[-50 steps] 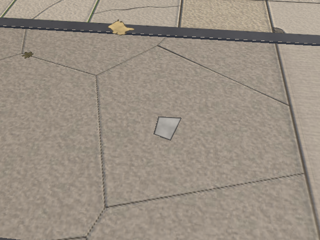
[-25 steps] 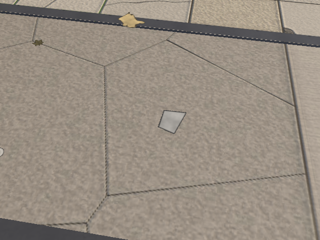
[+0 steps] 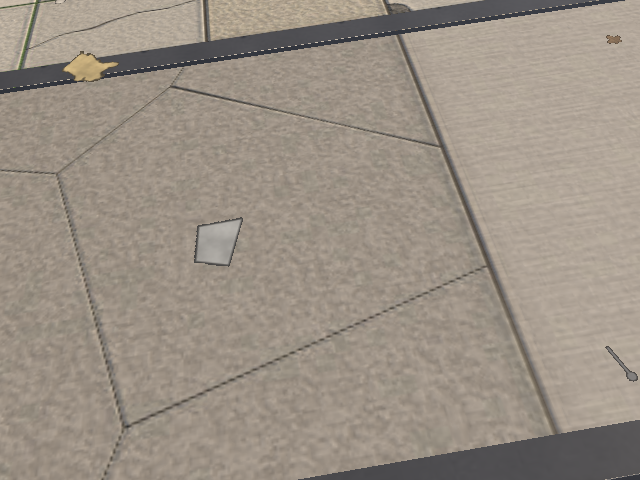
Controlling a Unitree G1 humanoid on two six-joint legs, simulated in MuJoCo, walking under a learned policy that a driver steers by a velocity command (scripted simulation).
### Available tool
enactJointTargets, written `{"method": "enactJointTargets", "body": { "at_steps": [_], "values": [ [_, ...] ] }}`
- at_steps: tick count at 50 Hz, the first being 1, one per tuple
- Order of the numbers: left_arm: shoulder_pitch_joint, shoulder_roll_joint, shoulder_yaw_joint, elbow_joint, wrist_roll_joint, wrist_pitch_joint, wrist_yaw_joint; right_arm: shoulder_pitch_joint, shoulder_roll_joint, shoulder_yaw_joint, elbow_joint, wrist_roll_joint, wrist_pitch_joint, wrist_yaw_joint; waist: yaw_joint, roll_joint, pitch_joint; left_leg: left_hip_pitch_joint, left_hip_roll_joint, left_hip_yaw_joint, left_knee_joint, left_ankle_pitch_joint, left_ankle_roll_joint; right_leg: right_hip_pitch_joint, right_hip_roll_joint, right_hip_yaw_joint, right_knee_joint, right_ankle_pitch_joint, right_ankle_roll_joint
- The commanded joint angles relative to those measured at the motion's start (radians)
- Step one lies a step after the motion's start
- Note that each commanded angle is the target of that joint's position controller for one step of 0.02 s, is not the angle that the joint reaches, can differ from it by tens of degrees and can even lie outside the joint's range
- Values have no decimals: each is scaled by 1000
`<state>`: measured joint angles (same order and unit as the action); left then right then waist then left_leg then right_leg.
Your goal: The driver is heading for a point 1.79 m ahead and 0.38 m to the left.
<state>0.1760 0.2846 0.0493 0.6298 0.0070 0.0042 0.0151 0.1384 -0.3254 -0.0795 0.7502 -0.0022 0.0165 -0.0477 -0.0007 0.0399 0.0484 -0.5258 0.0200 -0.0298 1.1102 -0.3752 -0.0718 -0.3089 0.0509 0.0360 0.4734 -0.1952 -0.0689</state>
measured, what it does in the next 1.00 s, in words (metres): walks ahead, turning left: left foot, then right foot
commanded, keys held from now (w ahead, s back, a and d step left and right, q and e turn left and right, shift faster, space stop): q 0.14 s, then w+q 0.64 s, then w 0.04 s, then w+e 0.18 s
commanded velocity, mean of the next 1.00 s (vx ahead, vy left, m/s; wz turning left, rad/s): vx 0.31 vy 0.00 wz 0.32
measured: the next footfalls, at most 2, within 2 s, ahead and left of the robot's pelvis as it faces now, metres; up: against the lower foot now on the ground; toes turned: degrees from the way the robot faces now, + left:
left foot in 0.24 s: +0.02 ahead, +0.13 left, +0.00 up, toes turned +3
right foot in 0.54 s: +0.16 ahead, -0.11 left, +0.00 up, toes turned +15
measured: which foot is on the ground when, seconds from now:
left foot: up 0.00-0.22, down 0.24-0.54, up 0.56-1.00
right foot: down 0.00-0.26, up 0.28-0.52, down 0.54-1.00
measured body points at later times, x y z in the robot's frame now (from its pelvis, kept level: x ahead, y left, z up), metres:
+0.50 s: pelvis +0.06 -0.01 +0.00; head +0.08 -0.01 +0.45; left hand +0.20 +0.28 -0.08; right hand +0.16 -0.28 -0.12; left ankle -0.02 +0.12 -0.74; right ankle +0.11 -0.11 -0.73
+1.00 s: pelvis +0.27 +0.07 +0.00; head +0.33 +0.08 +0.44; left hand +0.06 +0.21 -0.13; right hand +0.57 +0.07 -0.06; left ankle +0.39 +0.25 -0.59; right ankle +0.13 -0.12 -0.73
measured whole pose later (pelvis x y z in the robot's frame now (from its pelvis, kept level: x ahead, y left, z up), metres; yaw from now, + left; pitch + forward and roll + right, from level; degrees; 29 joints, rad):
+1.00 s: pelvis +0.27 +0.07 +0.00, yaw +24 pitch +4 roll +3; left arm 0.58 0.15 -0.01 0.97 -0.01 -0.03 0.04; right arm -0.02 -0.08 0.09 0.47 0.02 -0.05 0.05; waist 0.08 -0.01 0.06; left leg -1.04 0.05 0.12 1.28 -0.32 0.05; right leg 0.16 -0.09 -0.12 0.17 -0.35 0.01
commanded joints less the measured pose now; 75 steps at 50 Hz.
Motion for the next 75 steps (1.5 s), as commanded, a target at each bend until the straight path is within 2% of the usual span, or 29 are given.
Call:
{"method": "enactJointTargets", "body": {
  "at_steps": [1,8,9,11,15,16,17,22,24,26,27,28,29,31,35,43,47,49,51,52,53,54,55,56,57,59,66,70,75],
  "values": [
    [-62,74,11,-72,14,-21,14,35,-29,0,-36,2,-4,2,-11,-145,-160,66,39,-18,-129,72,-18,105,-222,165,-160,188,-141],
    [-45,131,20,-12,18,-13,10,12,-67,8,-53,15,-15,20,33,-162,-62,191,29,30,-449,0,20,69,-265,220,-202,-173,-165],
    [22,117,12,17,44,5,-1,76,-15,28,-22,-42,9,42,21,-139,-60,247,-38,82,-520,-28,54,71,-252,191,-197,-171,-126],
    [6,119,17,14,35,13,-2,99,-13,31,-21,-42,3,62,-3,-134,-40,325,-45,73,-636,49,107,21,-217,161,-175,-318,-69],
    [-124,50,-2,-78,40,-15,-14,207,-160,-21,7,-28,-16,61,-50,196,48,366,252,-504,-902,-175,311,-225,29,-83,222,-261,34],
    [-159,75,21,-89,-31,-55,-1,211,-137,-19,-7,23,-49,33,-58,204,29,391,285,-562,-926,-220,355,-268,12,-15,330,-333,34],
    [-157,94,26,-90,-44,-77,-2,211,-122,-15,-6,27,-72,23,-54,179,27,439,296,-580,-933,-219,358,-339,-14,25,401,-363,32],
    [-152,0,3,-75,-16,-113,-40,155,-97,-22,-62,28,-49,8,-29,94,-28,377,121,-320,-846,110,275,-145,10,-69,179,-199,64],
    [-25,18,17,-45,-23,-108,-40,117,-111,-28,-96,33,-30,6,41,156,-82,259,108,-308,-793,206,258,97,21,-81,52,-31,77],
    [125,80,48,-10,-23,-96,-24,95,-45,-12,-135,35,-33,7,114,75,-136,119,34,-268,-602,252,186,355,-5,-69,-44,39,76],
    [267,145,67,6,-8,-95,-11,59,32,9,-169,26,-44,11,168,-121,-195,-56,-61,-181,-267,96,116,540,-192,156,-118,-13,29],
    [292,250,83,5,26,-94,-16,138,61,19,-216,44,-64,12,94,-373,-225,-260,-134,-169,-7,-227,77,548,-474,654,-241,-151,-129],
    [221,187,68,-8,24,-98,-18,194,-9,2,-188,61,-64,19,42,-259,-147,-353,-24,-173,203,-194,69,472,-519,718,-261,-460,-203],
    [168,85,39,-2,-1,-92,-7,122,-20,-2,-167,42,-53,33,44,-120,30,-466,19,-125,336,-18,66,351,-404,455,-267,-443,-146],
    [182,56,28,47,25,-95,-5,102,29,9,-162,34,-49,53,22,-120,46,-468,30,-89,512,130,38,229,-313,150,-268,-69,-108],
    [387,-8,-12,221,17,-56,27,-156,181,109,-303,18,-58,58,49,-50,148,-979,5,-75,831,17,57,302,-341,21,-233,120,-98],
    [404,62,-9,265,-45,-38,56,-339,202,158,-437,-3,-88,103,48,-97,21,-320,88,183,183,166,78,37,-309,-23,-516,272,-128],
    [406,135,-10,285,-31,-65,28,-209,111,106,-395,25,-105,94,-42,-226,-107,17,-52,274,108,28,154,181,-316,-77,-332,1224,-128],
    [353,225,8,298,-7,-64,7,90,-27,39,-339,46,-92,71,-249,-340,-273,264,-89,152,-194,101,229,371,-333,-43,30,1623,-69],
    [321,199,10,260,-11,-73,13,276,-130,1,-284,16,-77,61,-302,-273,-411,565,61,-177,-257,224,272,203,-279,37,351,1220,-33],
    [441,-10,-25,245,-23,-101,-16,364,-195,-13,-185,-21,-84,68,-153,266,-628,843,371,-782,-603,199,400,-115,3,132,751,-78,20],
    [406,54,14,286,-38,-124,-47,382,-82,13,-180,-50,-88,60,-191,77,-624,760,390,-911,-730,201,381,-175,38,314,1048,-121,31],
    [294,26,31,182,-13,-95,-40,231,-50,6,-109,-40,-61,62,-66,-13,-318,491,373,-673,-670,65,331,-285,-50,117,1127,-37,26],
    [131,-10,3,176,87,-132,-86,264,71,68,-45,-46,-113,103,-139,94,40,229,241,-427,-634,-169,354,-500,-40,200,1331,46,-23],
    [134,-81,-15,165,105,-132,-94,232,107,63,1,-35,-121,102,-70,25,-21,194,232,-310,-619,-97,352,-544,-54,175,1400,63,-84],
    [171,-179,-57,146,62,-115,-119,120,231,100,43,-60,-120,101,48,-45,-61,93,257,-222,-720,55,297,-537,-106,184,1399,162,-168],
    [-51,6,-19,73,47,-111,-141,47,83,92,86,-108,-178,55,49,28,-107,186,161,165,-949,302,233,-557,-150,51,923,280,-62],
    [-198,-38,-28,57,36,-95,-152,260,12,82,158,-105,-158,73,-40,15,-63,452,219,246,-981,563,245,-529,-152,-14,473,283,-1],
    [-231,-54,-26,69,43,-65,-125,307,-1,65,195,-86,-154,95,-25,12,-9,733,290,263,-944,796,261,-537,-108,-40,227,181,-19]
  ]
}}
Keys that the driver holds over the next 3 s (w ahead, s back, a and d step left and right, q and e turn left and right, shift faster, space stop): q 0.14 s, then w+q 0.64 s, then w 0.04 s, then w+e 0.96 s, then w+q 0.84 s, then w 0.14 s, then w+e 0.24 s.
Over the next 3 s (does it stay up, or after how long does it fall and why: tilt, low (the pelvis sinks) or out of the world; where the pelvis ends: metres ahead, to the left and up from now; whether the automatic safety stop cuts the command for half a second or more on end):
stays up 1.41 0.35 0.12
